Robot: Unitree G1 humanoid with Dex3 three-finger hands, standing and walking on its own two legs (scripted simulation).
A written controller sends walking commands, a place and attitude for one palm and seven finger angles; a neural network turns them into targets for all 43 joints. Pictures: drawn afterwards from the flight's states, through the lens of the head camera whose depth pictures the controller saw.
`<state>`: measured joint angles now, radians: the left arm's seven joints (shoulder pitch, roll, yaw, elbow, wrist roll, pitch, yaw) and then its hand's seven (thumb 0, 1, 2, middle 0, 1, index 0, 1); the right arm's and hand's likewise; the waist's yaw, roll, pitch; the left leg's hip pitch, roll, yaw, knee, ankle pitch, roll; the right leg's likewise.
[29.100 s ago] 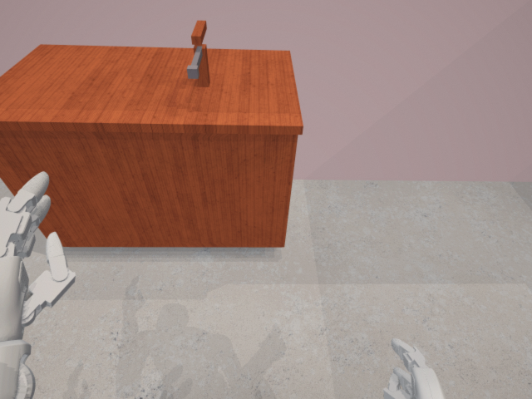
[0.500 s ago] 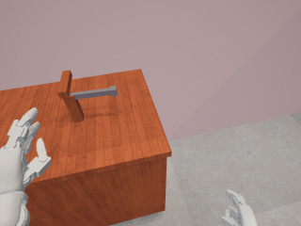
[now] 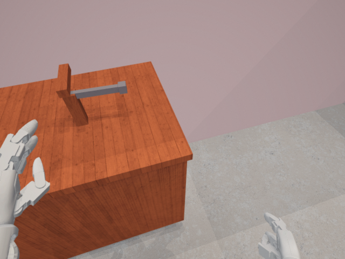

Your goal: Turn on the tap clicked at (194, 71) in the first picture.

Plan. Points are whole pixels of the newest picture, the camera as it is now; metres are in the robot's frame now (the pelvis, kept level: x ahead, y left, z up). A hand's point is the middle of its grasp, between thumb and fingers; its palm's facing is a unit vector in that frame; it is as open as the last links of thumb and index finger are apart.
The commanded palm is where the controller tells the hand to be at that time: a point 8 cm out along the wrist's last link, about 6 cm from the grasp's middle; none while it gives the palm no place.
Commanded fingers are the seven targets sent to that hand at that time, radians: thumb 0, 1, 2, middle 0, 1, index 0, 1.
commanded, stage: step back with the hand held close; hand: left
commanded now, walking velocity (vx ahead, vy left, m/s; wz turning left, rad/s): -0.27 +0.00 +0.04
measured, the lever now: (122, 87) +0.58 +0.21 +0.07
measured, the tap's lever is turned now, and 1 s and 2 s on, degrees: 86 86 86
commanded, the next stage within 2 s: stop stepping back and stand still in 0.94 s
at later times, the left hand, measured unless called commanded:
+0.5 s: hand (12, 221) +0.14 +0.25 +0.16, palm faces +0.40 -0.82 -0.40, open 7.4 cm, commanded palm +0.09 +0.30 +0.18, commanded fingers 0.00 0.90 0.90 -0.20 -0.30 -0.20 -0.30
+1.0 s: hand out of the picture +0.08 +0.24 +0.16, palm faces +0.33 -0.84 -0.44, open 7.4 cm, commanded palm +0.02 +0.28 +0.18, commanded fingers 0.00 0.90 0.90 -0.20 -0.30 -0.20 -0.30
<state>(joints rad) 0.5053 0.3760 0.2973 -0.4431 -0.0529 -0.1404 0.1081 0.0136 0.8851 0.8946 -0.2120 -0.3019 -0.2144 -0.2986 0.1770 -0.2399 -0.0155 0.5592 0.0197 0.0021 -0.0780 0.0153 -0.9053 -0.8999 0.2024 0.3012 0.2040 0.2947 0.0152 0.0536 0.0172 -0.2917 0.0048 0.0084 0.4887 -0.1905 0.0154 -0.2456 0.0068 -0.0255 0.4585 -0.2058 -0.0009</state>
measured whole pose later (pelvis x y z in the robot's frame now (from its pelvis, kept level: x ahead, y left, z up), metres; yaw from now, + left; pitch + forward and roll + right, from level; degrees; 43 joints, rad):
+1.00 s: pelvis -0.14 +0.00 +0.00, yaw -1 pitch +2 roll -1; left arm 0.47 0.43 0.36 -0.51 -0.06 -0.17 0.12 0.01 0.88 0.89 -0.21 -0.30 -0.21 -0.30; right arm 0.13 -0.17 -0.01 0.58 -0.01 -0.07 -0.06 0.01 -0.90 -0.90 0.20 0.30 0.21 0.29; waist 0.00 -0.01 0.03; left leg -0.40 0.01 0.03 0.45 -0.08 0.02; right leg -0.35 0.06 0.06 0.71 -0.43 0.01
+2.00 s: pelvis -0.22 +0.01 +0.00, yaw +3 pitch -1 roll -1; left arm 0.46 0.34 0.32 -0.46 -0.04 -0.15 0.15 0.01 0.89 0.90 -0.21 -0.30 -0.21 -0.30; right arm 0.18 -0.20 0.00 0.61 0.01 -0.10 -0.05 0.01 -0.90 -0.90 0.21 0.30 0.21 0.30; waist 0.01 0.01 0.03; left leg -0.20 0.01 -0.02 0.51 -0.29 0.00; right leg -0.22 0.01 0.00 0.46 -0.22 0.00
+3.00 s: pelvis -0.24 +0.02 +0.00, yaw +3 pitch -1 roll -1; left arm 0.46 0.33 0.30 -0.42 -0.04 -0.13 0.15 0.01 0.89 0.90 -0.21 -0.30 -0.21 -0.30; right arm 0.19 -0.21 0.00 0.62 0.01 -0.08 -0.08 0.02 -0.90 -0.90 0.20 0.30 0.21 0.30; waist 0.01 0.03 0.01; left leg -0.20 0.00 -0.01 0.45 -0.23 0.01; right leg -0.21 0.00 0.01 0.37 -0.14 0.02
